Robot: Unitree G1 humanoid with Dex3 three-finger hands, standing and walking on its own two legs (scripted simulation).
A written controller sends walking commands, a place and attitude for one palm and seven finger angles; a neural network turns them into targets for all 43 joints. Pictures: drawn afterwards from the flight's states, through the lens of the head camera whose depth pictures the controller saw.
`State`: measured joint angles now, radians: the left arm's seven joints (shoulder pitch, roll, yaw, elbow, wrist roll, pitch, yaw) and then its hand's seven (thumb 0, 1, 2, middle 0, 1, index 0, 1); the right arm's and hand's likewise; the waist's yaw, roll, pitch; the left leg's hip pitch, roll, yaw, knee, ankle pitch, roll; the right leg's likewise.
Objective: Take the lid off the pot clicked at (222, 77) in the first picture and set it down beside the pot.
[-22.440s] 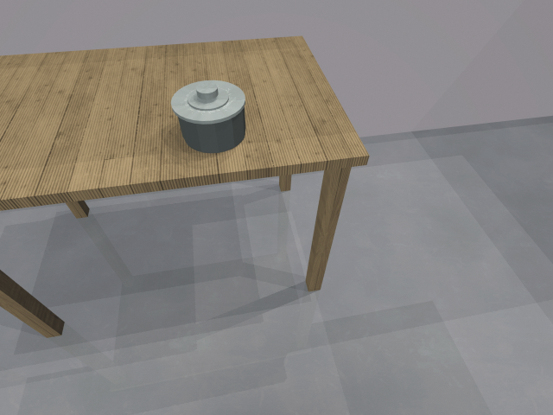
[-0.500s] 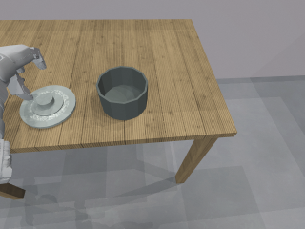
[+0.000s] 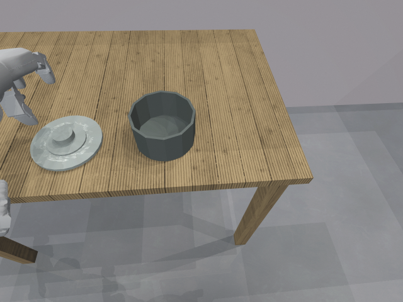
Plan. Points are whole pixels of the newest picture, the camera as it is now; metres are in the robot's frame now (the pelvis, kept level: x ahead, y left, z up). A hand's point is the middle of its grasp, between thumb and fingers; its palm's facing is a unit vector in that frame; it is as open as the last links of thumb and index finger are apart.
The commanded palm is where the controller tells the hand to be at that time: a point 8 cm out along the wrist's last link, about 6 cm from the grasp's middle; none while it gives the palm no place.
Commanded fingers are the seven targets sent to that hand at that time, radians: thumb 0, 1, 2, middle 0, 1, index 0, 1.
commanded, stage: draw the hand back to the body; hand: left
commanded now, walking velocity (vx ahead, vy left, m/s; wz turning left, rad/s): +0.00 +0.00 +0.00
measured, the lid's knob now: (63, 135) +0.49 +0.32 +0.00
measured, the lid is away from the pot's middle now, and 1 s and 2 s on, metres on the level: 0.24 0.24 0.24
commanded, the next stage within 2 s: none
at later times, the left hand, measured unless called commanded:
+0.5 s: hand (20, 123) +0.40 +0.31 +0.14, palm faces -0.26 -0.22 -0.94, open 11.0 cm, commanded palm +0.38 +0.31 +0.20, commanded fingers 0.00 0.01 0.61 -0.34 -0.89 -0.34 -0.89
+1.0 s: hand (34, 121) +0.37 +0.25 +0.18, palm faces +0.42 -0.87 -0.26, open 9.9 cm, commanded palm +0.31 +0.28 +0.20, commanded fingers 0.00 0.50 0.77 -0.26 -0.56 -0.26 -0.56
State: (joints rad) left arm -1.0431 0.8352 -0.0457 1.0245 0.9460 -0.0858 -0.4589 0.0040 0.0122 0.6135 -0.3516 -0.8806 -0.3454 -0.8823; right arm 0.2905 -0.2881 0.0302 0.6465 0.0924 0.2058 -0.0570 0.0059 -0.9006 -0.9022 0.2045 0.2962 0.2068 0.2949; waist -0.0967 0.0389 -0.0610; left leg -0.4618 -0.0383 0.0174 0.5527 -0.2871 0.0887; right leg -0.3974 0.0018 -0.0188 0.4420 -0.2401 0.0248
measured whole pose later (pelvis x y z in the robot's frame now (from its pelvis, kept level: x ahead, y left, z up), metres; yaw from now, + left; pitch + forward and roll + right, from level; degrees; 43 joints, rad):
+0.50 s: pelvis -0.01 +0.00 +0.00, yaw +2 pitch +8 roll -2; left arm -0.74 0.77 0.03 0.70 0.75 -0.07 -0.41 0.00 0.01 0.61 -0.35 -0.88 -0.35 -0.88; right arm 0.23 -0.28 0.03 0.58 0.09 0.22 -0.03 0.01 -0.90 -0.90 0.20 0.30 0.21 0.29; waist -0.04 0.05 -0.03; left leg -0.38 -0.05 -0.01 0.51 -0.26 0.08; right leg -0.31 -0.01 -0.04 0.41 -0.23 0.01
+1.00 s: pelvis +0.02 -0.04 +0.01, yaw +0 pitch +1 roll -1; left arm -0.25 0.45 0.35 0.24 -0.07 -0.06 0.07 0.01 0.28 0.70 -0.30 -0.70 -0.30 -0.70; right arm 0.25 -0.28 0.03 0.66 0.04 -0.02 -0.05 0.01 -0.90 -0.90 0.20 0.30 0.21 0.29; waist -0.01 0.04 0.00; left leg -0.16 -0.01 0.01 0.43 -0.28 0.03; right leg -0.12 0.03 -0.02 0.36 -0.25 -0.02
